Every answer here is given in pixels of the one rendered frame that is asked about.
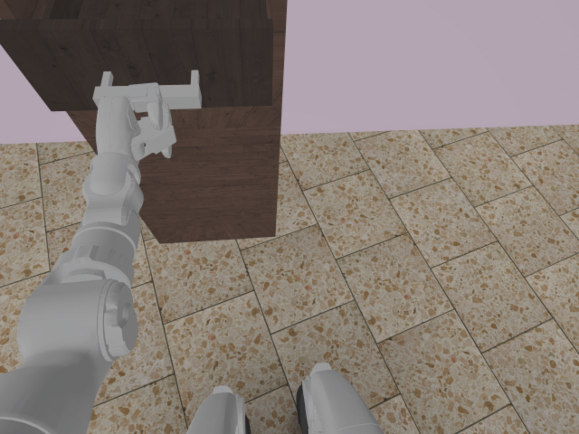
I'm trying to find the handle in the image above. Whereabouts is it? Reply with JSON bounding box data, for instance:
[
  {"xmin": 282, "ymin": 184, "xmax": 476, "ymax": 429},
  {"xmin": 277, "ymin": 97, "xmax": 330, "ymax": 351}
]
[{"xmin": 92, "ymin": 70, "xmax": 202, "ymax": 109}]

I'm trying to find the robot left hand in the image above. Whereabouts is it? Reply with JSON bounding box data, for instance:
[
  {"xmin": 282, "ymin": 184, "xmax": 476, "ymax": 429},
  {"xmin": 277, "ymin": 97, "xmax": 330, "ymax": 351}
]
[{"xmin": 96, "ymin": 82, "xmax": 176, "ymax": 165}]

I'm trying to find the cabinet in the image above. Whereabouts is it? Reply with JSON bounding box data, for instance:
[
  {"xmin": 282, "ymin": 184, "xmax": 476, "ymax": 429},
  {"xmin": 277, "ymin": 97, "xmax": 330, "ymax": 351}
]
[{"xmin": 0, "ymin": 0, "xmax": 288, "ymax": 244}]

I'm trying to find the right robot shin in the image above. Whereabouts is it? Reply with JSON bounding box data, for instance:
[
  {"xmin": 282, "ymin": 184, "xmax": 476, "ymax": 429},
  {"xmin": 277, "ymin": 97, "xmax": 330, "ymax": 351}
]
[{"xmin": 305, "ymin": 363, "xmax": 331, "ymax": 434}]

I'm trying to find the left robot upper arm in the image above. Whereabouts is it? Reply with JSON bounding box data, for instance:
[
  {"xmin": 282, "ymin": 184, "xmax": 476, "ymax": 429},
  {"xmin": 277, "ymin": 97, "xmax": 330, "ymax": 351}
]
[{"xmin": 0, "ymin": 278, "xmax": 138, "ymax": 434}]

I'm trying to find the left robot forearm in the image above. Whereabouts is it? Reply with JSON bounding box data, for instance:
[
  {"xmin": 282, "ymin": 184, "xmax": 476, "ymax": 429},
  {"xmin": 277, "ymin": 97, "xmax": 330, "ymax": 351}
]
[{"xmin": 17, "ymin": 153, "xmax": 144, "ymax": 359}]

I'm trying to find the drawer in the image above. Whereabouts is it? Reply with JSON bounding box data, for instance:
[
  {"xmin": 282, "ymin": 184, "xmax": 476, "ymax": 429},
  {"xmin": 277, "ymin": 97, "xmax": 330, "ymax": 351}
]
[{"xmin": 0, "ymin": 0, "xmax": 273, "ymax": 111}]

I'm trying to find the left robot shin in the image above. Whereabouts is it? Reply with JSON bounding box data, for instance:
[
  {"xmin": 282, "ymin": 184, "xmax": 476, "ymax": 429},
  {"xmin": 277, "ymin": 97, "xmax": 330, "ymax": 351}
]
[{"xmin": 213, "ymin": 385, "xmax": 235, "ymax": 396}]

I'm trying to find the robot shin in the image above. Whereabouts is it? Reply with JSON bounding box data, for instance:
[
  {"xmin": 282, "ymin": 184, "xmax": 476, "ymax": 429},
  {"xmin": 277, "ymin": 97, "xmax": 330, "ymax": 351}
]
[
  {"xmin": 305, "ymin": 363, "xmax": 331, "ymax": 434},
  {"xmin": 213, "ymin": 385, "xmax": 235, "ymax": 396}
]

